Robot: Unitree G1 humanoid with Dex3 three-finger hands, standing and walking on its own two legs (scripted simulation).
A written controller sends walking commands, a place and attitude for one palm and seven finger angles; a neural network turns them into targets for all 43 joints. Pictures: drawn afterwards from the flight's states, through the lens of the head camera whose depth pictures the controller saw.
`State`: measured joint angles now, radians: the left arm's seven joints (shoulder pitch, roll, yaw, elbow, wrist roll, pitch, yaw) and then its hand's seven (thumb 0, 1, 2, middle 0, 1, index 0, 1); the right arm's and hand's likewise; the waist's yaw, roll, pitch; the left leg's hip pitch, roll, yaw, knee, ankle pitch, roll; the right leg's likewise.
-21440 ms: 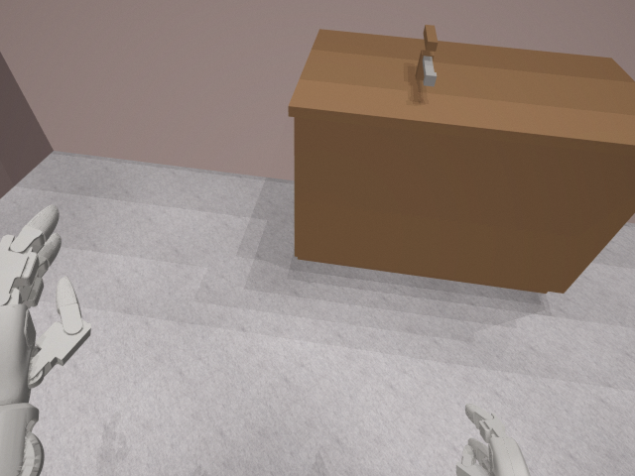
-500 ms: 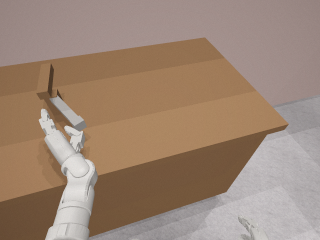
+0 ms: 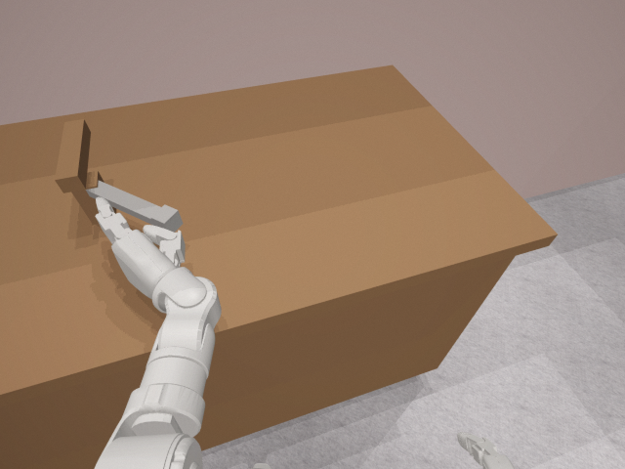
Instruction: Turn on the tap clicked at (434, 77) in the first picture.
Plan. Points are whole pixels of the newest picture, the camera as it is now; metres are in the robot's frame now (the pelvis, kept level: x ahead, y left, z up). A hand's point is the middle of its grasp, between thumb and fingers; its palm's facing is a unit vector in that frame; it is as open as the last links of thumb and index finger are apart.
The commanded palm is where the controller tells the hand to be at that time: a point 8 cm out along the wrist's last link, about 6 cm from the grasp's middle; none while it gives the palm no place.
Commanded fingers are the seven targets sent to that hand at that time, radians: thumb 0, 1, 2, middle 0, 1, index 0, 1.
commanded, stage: push the lever round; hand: left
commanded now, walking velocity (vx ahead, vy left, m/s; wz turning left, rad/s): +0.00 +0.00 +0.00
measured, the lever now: (167, 220) +0.43 +0.22 +0.08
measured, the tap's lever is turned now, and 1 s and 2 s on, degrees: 45 73 75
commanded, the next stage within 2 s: lift the hand up off the lever in 0.86 s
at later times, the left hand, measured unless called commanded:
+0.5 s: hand (193, 220) +0.43 +0.19 +0.07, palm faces +0.83 -0.55 -0.10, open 7.7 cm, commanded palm +0.38 +0.20 +0.08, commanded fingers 0.00 0.90 0.90 -0.15 -0.15 -0.15 -0.15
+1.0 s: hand (202, 200) +0.47 +0.18 +0.07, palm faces +0.83 -0.55 -0.12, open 7.7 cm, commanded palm +0.41 +0.19 +0.08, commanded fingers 0.00 0.90 0.90 -0.15 -0.15 -0.15 -0.15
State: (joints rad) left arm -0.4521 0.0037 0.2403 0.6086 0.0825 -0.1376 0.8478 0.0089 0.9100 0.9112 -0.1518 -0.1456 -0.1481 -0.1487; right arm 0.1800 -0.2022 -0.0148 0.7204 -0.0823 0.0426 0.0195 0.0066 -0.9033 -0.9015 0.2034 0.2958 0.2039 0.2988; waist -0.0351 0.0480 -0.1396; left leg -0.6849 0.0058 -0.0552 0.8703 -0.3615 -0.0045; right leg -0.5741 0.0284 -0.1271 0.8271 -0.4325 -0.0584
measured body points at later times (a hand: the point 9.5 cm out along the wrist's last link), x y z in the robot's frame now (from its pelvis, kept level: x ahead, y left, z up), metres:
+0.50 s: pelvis +0.01 -0.01 +0.00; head +0.04 -0.01 +0.44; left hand +0.39 +0.21 +0.08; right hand +0.11 -0.25 -0.13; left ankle +0.04 +0.12 -0.70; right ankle -0.01 -0.08 -0.70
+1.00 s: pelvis +0.01 -0.01 -0.01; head +0.07 -0.01 +0.44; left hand +0.43 +0.21 +0.08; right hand +0.07 -0.26 -0.14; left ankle +0.04 +0.12 -0.70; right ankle -0.01 -0.08 -0.70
